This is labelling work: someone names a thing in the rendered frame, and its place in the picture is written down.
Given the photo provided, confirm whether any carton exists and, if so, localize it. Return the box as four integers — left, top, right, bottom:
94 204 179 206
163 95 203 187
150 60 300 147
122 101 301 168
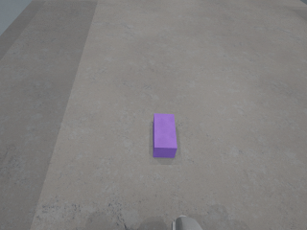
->
153 113 177 158

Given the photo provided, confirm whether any robot right thigh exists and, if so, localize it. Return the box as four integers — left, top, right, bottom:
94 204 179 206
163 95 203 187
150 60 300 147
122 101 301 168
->
171 217 202 230

